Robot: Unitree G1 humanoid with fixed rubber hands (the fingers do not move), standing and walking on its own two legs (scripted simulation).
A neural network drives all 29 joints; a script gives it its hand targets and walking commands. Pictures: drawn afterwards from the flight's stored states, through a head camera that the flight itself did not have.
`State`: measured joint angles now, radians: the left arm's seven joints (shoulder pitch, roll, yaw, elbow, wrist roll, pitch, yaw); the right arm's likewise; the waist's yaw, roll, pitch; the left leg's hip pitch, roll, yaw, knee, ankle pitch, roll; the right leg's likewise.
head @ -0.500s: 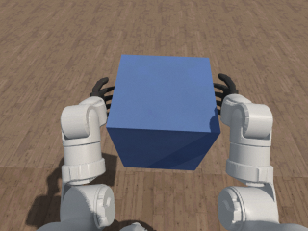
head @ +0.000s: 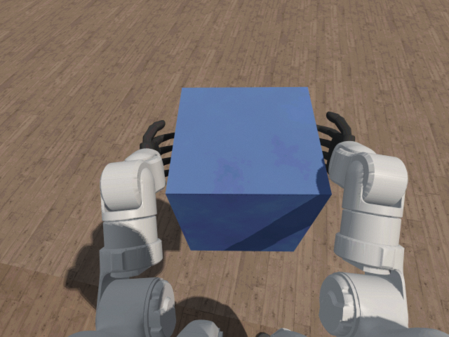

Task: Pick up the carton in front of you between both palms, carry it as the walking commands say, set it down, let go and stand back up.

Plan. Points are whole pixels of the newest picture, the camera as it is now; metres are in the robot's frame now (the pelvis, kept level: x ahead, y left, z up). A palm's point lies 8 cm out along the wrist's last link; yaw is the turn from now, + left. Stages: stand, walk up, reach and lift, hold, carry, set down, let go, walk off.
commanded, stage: carry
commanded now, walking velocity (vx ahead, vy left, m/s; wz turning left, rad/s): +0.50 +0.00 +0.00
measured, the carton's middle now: (243, 177) +0.37 +0.03 +0.06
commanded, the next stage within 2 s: none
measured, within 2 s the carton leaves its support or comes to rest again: neither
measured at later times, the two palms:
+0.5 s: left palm (194, 38) +0.67 +0.16 +0.16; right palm (333, 47) +0.63 -0.14 +0.17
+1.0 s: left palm (207, 8) +0.91 +0.17 +0.12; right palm (311, 5) +0.94 -0.13 +0.12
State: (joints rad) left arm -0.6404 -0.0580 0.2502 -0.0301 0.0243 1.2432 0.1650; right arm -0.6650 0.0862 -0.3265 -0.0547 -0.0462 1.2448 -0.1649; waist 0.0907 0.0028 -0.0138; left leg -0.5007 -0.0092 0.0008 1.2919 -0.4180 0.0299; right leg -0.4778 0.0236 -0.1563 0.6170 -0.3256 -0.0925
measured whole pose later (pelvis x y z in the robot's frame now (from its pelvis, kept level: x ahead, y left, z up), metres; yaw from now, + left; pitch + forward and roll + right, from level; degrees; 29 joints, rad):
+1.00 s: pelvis +0.64 +0.00 +0.05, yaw +1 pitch +7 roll +2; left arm -0.19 -0.14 0.15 -0.32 0.06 1.14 0.14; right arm -0.21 0.14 -0.12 -0.31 -0.08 1.12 -0.12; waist 0.04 -0.02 -0.06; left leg -0.57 0.03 0.07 0.84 -0.29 -0.02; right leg -0.22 -0.02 -0.16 0.32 -0.22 -0.06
